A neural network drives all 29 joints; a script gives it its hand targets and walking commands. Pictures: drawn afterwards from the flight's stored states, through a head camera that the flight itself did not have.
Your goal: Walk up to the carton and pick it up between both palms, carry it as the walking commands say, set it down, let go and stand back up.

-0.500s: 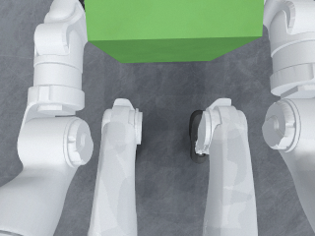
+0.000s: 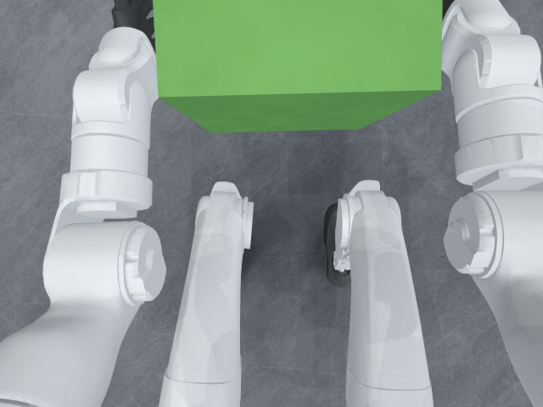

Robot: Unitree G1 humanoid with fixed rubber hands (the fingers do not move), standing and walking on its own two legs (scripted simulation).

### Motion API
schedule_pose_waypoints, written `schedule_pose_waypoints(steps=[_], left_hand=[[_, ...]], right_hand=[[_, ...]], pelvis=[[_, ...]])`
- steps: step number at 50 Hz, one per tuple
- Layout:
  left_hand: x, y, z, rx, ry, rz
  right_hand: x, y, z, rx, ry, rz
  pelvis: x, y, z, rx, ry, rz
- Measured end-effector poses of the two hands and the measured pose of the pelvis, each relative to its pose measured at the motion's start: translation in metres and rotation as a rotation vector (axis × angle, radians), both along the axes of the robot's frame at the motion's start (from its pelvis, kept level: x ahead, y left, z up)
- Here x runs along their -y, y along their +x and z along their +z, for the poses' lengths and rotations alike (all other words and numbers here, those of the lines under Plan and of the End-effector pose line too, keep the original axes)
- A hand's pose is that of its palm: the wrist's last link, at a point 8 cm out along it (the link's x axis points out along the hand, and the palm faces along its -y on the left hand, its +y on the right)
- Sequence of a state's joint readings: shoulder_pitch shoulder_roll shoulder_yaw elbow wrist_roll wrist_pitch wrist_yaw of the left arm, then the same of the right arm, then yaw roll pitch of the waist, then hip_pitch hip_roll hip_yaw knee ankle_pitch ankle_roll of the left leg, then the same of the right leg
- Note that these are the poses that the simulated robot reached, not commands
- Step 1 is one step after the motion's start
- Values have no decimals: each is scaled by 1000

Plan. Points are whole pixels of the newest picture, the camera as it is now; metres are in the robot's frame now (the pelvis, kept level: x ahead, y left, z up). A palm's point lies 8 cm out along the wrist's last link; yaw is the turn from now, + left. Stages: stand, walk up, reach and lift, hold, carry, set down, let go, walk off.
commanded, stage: reach and lift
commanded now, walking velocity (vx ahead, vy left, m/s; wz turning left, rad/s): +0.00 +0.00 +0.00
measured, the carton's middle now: (289, 59) +0.52 +0.00 -0.13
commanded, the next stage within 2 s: none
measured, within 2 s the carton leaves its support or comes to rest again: neither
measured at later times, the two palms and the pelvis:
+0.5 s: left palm (88, 22) +0.50 +0.18 +0.02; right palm out of the picture +0.53 -0.16 +0.02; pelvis +0.00 +0.00 +0.06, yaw +1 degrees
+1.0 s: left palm out of the picture +0.48 +0.18 +0.09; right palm out of the picture +0.51 -0.17 +0.09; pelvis +0.01 +0.00 +0.12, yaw +1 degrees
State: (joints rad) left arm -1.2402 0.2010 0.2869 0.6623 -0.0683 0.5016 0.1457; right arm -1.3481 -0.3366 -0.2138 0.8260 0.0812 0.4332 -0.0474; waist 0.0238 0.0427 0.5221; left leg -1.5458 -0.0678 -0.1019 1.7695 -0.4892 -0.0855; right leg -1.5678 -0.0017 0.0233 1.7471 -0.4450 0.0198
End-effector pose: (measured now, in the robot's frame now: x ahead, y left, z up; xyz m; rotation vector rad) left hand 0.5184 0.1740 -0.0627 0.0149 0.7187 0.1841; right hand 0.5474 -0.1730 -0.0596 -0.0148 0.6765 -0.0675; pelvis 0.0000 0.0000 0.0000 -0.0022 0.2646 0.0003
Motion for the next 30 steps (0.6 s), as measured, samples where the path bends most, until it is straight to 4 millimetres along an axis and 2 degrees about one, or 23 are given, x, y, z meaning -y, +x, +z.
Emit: schedule_pose_waypoints(steps=[10,20,30], left_hand=[[-3,-10,31,11,-9,8],[-7,-18,58,1,-6,10],[-9,-27,93,19,-9,20]], right_hand=[[-3,-8,34,10,-13,9],[-7,-18,56,-3,-6,10],[-9,-25,91,14,-10,20]], pelvis=[[0,-3,23,34,0,4],[-3,-3,46,61,-7,9],[-4,-1,70,102,-9,15]])
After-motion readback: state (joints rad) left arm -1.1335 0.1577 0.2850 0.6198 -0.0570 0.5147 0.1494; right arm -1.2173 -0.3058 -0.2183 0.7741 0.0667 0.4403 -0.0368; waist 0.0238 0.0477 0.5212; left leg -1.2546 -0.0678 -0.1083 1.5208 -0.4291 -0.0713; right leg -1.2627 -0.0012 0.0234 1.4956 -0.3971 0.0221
